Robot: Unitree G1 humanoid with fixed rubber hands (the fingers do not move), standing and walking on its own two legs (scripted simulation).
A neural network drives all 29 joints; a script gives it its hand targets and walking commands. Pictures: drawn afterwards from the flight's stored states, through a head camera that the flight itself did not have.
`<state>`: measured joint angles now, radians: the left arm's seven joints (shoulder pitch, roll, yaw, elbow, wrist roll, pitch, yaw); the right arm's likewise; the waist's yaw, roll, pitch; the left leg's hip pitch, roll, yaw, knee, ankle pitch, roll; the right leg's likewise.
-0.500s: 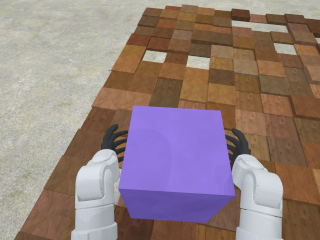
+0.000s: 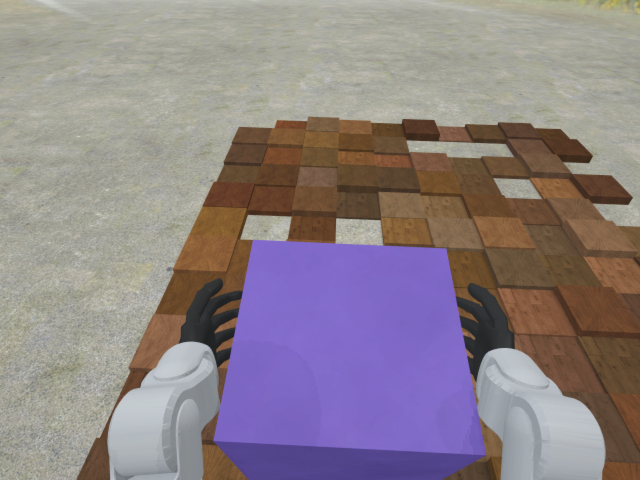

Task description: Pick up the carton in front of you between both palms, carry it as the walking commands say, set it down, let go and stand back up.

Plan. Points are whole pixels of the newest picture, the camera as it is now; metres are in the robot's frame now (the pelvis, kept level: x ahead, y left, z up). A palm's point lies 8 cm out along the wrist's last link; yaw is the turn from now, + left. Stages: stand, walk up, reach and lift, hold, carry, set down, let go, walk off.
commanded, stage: carry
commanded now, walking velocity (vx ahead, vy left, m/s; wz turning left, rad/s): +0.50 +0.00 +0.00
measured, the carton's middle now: (341, 376) +0.25 -0.01 +0.06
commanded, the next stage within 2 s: none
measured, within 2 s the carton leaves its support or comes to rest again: neither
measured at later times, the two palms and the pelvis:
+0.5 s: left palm (237, 177) +0.63 +0.15 +0.10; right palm (396, 169) +0.66 -0.15 +0.10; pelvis +0.30 -0.02 +0.01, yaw +3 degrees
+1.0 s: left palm (245, 110) +0.83 +0.16 +0.14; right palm (384, 110) +0.84 -0.15 +0.14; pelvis +0.48 +0.00 +0.01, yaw +1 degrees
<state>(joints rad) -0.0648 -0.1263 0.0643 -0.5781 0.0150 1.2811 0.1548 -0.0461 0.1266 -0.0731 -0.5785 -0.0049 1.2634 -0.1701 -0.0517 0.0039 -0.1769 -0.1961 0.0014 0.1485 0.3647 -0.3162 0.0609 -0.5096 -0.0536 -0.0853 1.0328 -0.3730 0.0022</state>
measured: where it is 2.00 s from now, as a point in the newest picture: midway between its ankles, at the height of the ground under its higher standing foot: (331, 411)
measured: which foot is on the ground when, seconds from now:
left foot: down 0.00-0.26, up 0.28-0.62, down 0.64-1.00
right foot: up 0.00-0.20, down 0.22-0.66, up 0.68-0.82, down 0.84-1.00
